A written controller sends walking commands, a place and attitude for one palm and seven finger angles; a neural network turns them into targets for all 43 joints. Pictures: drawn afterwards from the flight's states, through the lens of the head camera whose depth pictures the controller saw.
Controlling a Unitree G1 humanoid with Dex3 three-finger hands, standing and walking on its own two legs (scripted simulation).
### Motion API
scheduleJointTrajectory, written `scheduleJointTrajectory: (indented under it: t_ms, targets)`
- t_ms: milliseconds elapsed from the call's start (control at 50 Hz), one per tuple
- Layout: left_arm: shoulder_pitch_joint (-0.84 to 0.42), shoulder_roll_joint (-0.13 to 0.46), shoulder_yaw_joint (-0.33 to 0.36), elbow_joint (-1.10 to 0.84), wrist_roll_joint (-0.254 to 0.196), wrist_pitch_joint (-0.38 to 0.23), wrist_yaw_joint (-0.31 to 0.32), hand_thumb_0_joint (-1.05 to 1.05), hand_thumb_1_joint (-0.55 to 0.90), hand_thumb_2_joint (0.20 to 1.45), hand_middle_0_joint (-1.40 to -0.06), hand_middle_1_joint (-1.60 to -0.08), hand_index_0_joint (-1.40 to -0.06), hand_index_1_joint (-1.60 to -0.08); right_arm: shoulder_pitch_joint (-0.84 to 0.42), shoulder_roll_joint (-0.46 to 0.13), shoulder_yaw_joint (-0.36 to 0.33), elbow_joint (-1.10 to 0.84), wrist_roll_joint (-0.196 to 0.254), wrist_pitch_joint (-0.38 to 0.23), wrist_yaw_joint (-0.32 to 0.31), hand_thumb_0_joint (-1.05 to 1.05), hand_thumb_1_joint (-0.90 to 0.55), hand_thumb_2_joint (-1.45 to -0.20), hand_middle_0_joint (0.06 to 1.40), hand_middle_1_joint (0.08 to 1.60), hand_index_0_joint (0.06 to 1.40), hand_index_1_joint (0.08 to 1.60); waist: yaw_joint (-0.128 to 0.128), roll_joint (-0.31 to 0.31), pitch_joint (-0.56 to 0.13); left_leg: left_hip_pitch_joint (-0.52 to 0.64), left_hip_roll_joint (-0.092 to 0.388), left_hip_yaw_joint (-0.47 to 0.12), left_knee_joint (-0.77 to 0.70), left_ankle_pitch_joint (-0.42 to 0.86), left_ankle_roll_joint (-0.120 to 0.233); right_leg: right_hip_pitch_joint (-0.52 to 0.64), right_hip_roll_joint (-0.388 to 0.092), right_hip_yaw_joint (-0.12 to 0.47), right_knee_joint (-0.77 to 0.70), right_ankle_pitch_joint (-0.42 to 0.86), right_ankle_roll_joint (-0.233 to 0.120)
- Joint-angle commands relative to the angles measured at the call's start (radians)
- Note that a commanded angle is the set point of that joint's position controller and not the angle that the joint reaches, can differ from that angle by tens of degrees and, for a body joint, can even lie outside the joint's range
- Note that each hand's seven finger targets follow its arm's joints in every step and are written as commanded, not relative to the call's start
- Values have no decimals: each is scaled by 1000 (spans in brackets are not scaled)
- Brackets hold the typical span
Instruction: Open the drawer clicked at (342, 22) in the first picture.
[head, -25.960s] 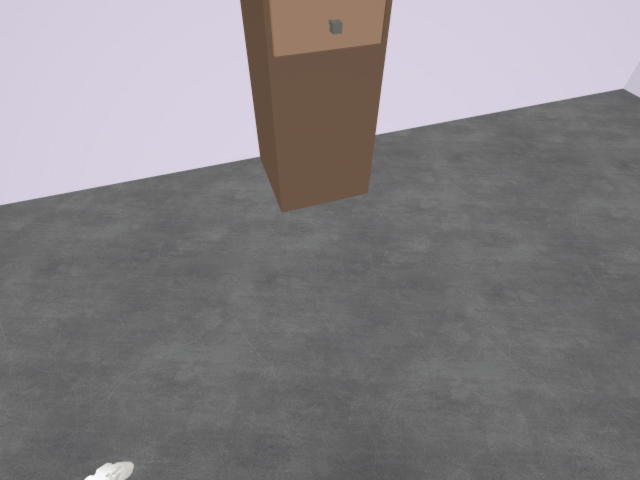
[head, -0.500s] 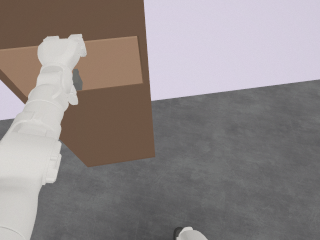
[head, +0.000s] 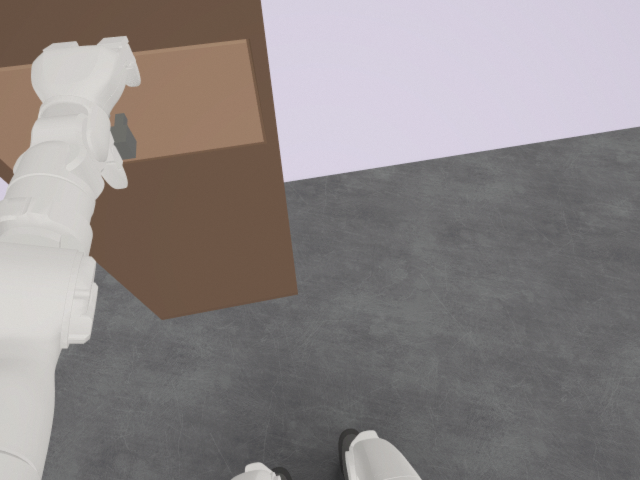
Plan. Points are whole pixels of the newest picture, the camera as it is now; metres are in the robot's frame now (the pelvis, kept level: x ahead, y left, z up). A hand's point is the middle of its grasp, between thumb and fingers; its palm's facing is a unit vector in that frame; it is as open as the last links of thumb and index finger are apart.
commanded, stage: re-aim the fingers above the handle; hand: left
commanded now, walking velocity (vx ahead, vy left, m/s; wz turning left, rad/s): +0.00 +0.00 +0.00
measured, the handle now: (120, 134) +0.59 +0.21 +0.06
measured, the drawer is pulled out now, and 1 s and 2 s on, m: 0.00 0.00 0.00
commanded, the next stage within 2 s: lower the fingers behind the handle in 0.30 s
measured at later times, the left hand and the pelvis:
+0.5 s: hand (105, 115) +0.55 +0.19 +0.12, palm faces +0.02 +0.02 -1.00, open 13.5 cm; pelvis +0.00 +0.00 +0.00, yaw +0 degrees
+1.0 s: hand (108, 117) +0.55 +0.19 +0.12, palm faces +0.05 +0.02 -1.00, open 13.5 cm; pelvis +0.00 +0.00 -0.01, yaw +0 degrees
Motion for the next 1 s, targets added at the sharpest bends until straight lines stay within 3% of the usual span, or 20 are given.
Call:
scheduleJointTrajectory:
  t_ms: [0,40,60,120,160,220,260,360,420,480,520,560,620,660,760,820,880,920,980]
  targets:
    - [-453,359,49,-114,-5,61,11,0,-500,300,-300,-1200,-300,-1200,121,-160,-51,-70,5,-24,-13,0,-900,-900,200,300,200,300,-12,-79,-346,-12,-11,-50,-129,-166,4,321,-13,65,-118,-221,28]
    - [-460,346,42,-120,-12,57,11,0,-500,300,-300,-1200,-300,-1200,123,-160,-52,-66,4,-28,-12,0,-900,-900,200,300,200,300,-20,-75,-347,-4,-6,-49,-124,-158,4,317,-16,72,-118,-207,28]
    - [-443,379,70,-110,-11,59,12,0,-500,300,-300,-1200,-300,-1200,124,-164,-50,-66,4,-23,-11,0,-900,-900,200,300,200,300,-9,-82,-347,-10,-9,-52,-124,-163,3,317,-13,64,-113,-213,29]
    - [-459,389,74,-126,-9,57,13,0,-500,300,-300,-1200,-300,-1200,121,-162,-51,-70,1,-19,-12,0,-900,-900,200,300,200,300,-8,-73,-374,-6,-9,-52,-116,-140,3,336,-15,72,-110,-189,26]
    - [-455,364,58,-125,-14,60,14,0,-500,300,-300,-1200,-300,-1200,122,-159,-49,-75,3,-18,-12,0,-900,-900,200,300,200,300,-12,-70,-362,-12,-10,-51,-115,-137,2,335,-16,72,-111,-183,27]
    - [-439,391,85,-123,-16,61,15,0,-500,300,-300,-1200,-300,-1200,116,-161,-51,-73,0,-11,-12,0,-900,-900,200,300,200,300,-6,-97,-380,-11,-10,-51,-108,-117,2,356,-16,75,-110,-165,28]
    - [-439,406,92,-140,-15,58,16,0,-500,300,-300,-1200,-300,-1200,115,-159,-50,-78,1,-9,-13,0,-900,-900,200,300,200,300,4,-85,-392,-18,-13,-47,-109,-117,1,371,-18,75,-108,-163,30]
    - [-418,381,83,-137,-20,62,16,0,-500,300,-300,-1200,-300,-1200,107,-157,-51,-77,2,-3,-12,0,-900,-900,200,300,200,300,3,-93,-359,-1,-10,-50,-117,-111,0,351,-15,66,-114,-158,31]
    - [-399,388,98,-132,-20,62,17,0,-500,300,-300,-1200,-300,-1200,108,-159,-53,-75,-2,2,-10,0,-900,-900,200,300,200,300,11,-101,-376,4,-11,-51,-116,-93,0,368,-13,66,-109,-141,26]
    - [-365,360,71,-100,-20,70,15,0,-500,300,-300,-1200,-300,-1200,100,-158,-50,-77,1,1,-13,0,-900,-900,200,300,200,300,8,-113,-326,-19,-11,-44,-118,-123,-3,346,-17,69,-116,-174,29]
    - [-351,387,94,-100,-23,71,15,0,-500,300,-300,-1200,-300,-1200,100,-162,-50,-76,-1,7,-11,0,-900,-900,200,300,200,300,17,-125,-340,-27,-13,-42,-112,-105,-3,371,-18,74,-113,-154,26]
    - [-353,358,63,-87,-20,77,14,0,-500,300,-300,-1200,-300,-1200,102,-162,-48,-78,3,7,-14,0,-900,-900,200,300,200,300,4,-114,-313,-31,-13,-41,-116,-120,-3,334,-14,64,-114,-172,29]
    - [-334,346,71,-84,-17,78,15,0,-500,300,-300,-1200,-300,-1200,108,-163,-54,-76,0,11,-8,0,-900,-900,200,300,200,300,12,-113,-332,-7,-13,-45,-112,-88,-2,325,-7,50,-100,-142,24]
    - [-326,307,42,-64,-16,88,15,0,-500,300,-300,-1200,-300,-1200,115,-163,-54,-78,-1,10,-5,0,-900,-900,200,300,200,300,4,-106,-318,-9,-12,-46,-110,-91,-4,301,-4,45,-95,-145,24]
    - [-328,293,29,-35,-9,102,15,0,-500,300,-300,-1200,-300,-1200,120,-171,-54,-75,0,11,-3,0,-900,-900,200,300,200,300,-9,-103,-290,-16,-9,-51,-108,-125,-3,248,0,36,-90,-179,22]
    - [-327,275,24,-36,-4,106,14,0,-500,300,-300,-1200,-300,-1200,129,-170,-61,-73,-3,12,1,0,-900,-900,200,300,200,300,-14,-110,-307,-4,-7,-51,-95,-99,0,244,4,34,-84,-157,19]
    - [-294,236,-6,-5,-2,118,10,0,-500,300,-300,-1200,-300,-1200,129,-168,-58,-77,-4,11,2,0,-900,-900,200,300,200,300,-14,-103,-296,-21,-10,-48,-92,-119,-2,228,4,31,-78,-175,19]
    - [-307,255,8,-14,-2,120,7,0,-500,300,-300,-1200,-300,-1200,133,-173,-60,-77,-3,15,3,0,-900,-900,200,300,200,300,-17,-119,-303,-28,-9,-49,-84,-122,0,228,7,34,-77,-176,18]
    - [-297,216,-25,-1,2,127,4,0,-500,300,-300,-1200,-300,-1200,135,-168,-58,-80,-3,10,3,0,-900,-900,200,300,200,300,-22,-91,-278,-36,-9,-50,-84,-141,0,199,6,29,-72,-195,18]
